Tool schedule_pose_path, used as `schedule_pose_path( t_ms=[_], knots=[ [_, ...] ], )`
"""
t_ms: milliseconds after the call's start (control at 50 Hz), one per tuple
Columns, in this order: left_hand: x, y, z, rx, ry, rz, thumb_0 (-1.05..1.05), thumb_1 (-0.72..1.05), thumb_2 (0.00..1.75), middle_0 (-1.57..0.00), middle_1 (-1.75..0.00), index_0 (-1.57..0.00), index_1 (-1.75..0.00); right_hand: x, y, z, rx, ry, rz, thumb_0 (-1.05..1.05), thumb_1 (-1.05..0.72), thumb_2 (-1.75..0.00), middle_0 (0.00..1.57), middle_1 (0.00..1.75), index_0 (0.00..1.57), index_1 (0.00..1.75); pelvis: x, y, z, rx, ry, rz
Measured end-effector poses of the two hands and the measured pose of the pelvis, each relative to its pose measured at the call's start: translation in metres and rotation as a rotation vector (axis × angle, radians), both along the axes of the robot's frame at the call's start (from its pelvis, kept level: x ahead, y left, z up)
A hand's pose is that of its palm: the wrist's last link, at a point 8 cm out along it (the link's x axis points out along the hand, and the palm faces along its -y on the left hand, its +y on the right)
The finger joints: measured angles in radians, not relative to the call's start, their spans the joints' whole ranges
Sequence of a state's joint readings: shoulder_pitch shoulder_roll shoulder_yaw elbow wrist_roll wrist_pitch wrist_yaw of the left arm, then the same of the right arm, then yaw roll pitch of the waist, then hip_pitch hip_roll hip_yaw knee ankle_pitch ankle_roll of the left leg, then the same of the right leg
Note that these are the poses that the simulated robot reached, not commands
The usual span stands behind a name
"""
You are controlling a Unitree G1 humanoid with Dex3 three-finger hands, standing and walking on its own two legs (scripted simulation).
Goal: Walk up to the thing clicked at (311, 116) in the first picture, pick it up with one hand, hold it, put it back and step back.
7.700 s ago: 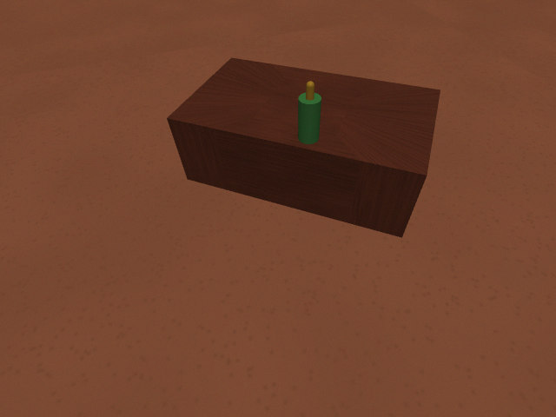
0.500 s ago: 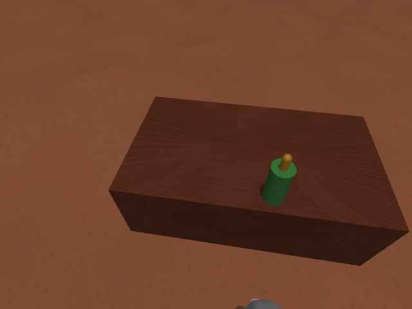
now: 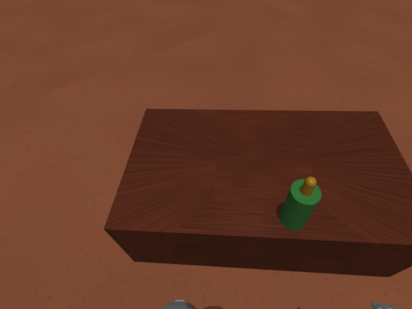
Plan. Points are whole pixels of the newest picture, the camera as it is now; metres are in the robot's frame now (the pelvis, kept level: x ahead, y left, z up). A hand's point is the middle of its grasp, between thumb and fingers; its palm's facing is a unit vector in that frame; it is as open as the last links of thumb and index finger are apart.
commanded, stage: walk up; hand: right
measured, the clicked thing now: (301, 201) +0.45 -0.24 -0.24
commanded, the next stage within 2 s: stand in 1.60 s
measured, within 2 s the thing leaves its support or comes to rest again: neither
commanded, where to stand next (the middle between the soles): +0.08 -0.01 m, yaw -3 degrees
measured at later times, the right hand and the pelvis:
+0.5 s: hand out of the picture +0.09 -0.29 -0.15, palm faces +0.07 +0.90 -0.43, open 7.4 cm; pelvis +0.01 +0.00 -0.01, yaw -5 degrees
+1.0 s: hand out of the picture +0.08 -0.27 -0.13, palm faces +0.01 +0.93 -0.36, open 7.4 cm; pelvis +0.01 -0.01 +0.02, yaw -3 degrees
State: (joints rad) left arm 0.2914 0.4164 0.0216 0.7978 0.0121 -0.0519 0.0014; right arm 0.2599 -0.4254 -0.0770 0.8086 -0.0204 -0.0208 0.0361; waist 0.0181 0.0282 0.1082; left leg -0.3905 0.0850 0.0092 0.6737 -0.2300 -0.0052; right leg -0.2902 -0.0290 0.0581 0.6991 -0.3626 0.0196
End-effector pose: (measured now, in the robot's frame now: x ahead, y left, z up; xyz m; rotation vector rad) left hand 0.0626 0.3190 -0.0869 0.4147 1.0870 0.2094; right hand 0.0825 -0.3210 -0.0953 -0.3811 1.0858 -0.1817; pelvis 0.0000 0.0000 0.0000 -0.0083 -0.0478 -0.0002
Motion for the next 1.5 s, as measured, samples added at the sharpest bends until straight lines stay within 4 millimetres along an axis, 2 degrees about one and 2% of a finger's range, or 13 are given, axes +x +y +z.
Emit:
schedule_pose_path(
  t_ms=[60, 120, 220, 320, 420, 500, 660, 760, 920, 1100, 1500],
  knots=[
    [0.013, 0.014, -0.019, -0.015, 0.041, 0.021, 0.0, 0.9, 0.9, -0.2, -0.3, -0.2, -0.3, 0.011, 0.013, 0.0, -0.03, -0.016, -0.02, 0.0, -0.9, -0.9, 0.2, 0.3, 0.2, 0.3, 0.009, 0.013, -0.007, 0.011, -0.002, -0.017],
    [0.025, 0.019, -0.029, -0.029, 0.075, 0.018, 0.01, 0.91, 0.9, -0.2, -0.3, -0.2, -0.3, 0.016, 0.025, 0.006, -0.034, -0.017, -0.029, 0.0, -0.9, -0.9, 0.2, 0.3, 0.2, 0.3, 0.015, 0.016, -0.005, 0.005, 0.002, -0.033],
    [0.041, 0.016, -0.033, -0.048, 0.102, -0.009, 0.01, 0.91, 0.9, -0.2, -0.3, -0.2, -0.3, 0.019, 0.023, 0.011, -0.054, -0.023, -0.038, 0.0, -0.9, -0.9, 0.21, 0.3, 0.2, 0.3, 0.019, 0.017, -0.004, -0.004, 0.011, -0.064],
    [0.052, 0.007, -0.031, -0.029, 0.095, -0.04, 0.01, 0.91, 0.9, -0.2, -0.3, -0.2, -0.3, 0.011, 0.001, 0.001, -0.069, -0.018, -0.067, 0.0, -0.9, -0.9, 0.21, 0.3, 0.2, 0.3, 0.016, 0.006, -0.011, -0.002, 0.016, -0.085],
    [0.051, -0.007, -0.023, -0.013, 0.073, -0.055, 0.0, 0.91, 0.9, -0.2, -0.3, -0.2, -0.3, 0.001, -0.016, -0.011, -0.063, 0.016, -0.127, 0.0, -0.9, -0.9, 0.21, 0.3, 0.2, 0.3, 0.014, -0.003, -0.012, 0.007, 0.008, -0.093],
    [0.054, -0.013, -0.018, -0.014, 0.062, -0.064, 0.0, 0.91, 0.9, -0.2, -0.3, -0.2, -0.3, -0.007, -0.013, -0.013, -0.047, 0.029, -0.137, 0.0, -0.9, -0.9, 0.2, 0.3, 0.2, 0.3, 0.015, -0.001, -0.008, 0.016, 0.016, -0.094],
    [0.068, -0.021, -0.023, -0.061, 0.021, -0.04, 0.01, 0.91, 0.9, -0.2, -0.3, -0.2, -0.3, -0.031, 0.007, -0.014, -0.006, 0.093, -0.103, 0.0, -0.9, -0.9, 0.2, 0.3, 0.2, 0.3, 0.011, -0.003, -0.004, 0.019, 0.007, -0.082],
    [0.066, -0.031, -0.017, -0.084, 0.016, -0.036, 0.0, 0.91, 0.9, -0.2, -0.3, -0.2, -0.3, -0.031, 0.008, -0.009, 0.019, 0.097, -0.107, 0.0, -0.9, -0.9, 0.21, 0.3, 0.2, 0.3, 0.011, -0.009, 0.005, 0.016, 0.004, -0.065],
    [0.063, -0.039, -0.004, -0.098, 0.025, -0.01, 0.01, 0.91, 0.9, -0.2, -0.3, -0.2, -0.3, -0.018, 0.006, -0.002, 0.032, 0.077, -0.091, 0.0, -0.9, -0.9, 0.2, 0.3, 0.2, 0.3, 0.01, -0.01, 0.017, 0.013, 0.0, -0.055],
    [0.06, -0.035, 0.0, -0.105, 0.037, 0.026, 0.01, 0.91, 0.9, -0.2, -0.3, -0.2, -0.3, -0.007, 0.007, 0.006, 0.026, 0.079, -0.078, 0.0, -0.9, -0.9, 0.2, 0.3, 0.2, 0.3, 0.011, -0.009, 0.025, 0.005, 0.005, -0.046],
    [0.048, -0.022, -0.007, -0.117, 0.107, 0.074, 0.01, 0.91, 0.9, -0.2, -0.3, -0.2, -0.3, 0.007, 0.021, 0.01, 0.016, 0.112, -0.077, 0.0, -0.9, -0.9, 0.2, 0.3, 0.2, 0.3, 0.023, 0.001, 0.029, 0.003, 0.021, -0.029]
  ],
)
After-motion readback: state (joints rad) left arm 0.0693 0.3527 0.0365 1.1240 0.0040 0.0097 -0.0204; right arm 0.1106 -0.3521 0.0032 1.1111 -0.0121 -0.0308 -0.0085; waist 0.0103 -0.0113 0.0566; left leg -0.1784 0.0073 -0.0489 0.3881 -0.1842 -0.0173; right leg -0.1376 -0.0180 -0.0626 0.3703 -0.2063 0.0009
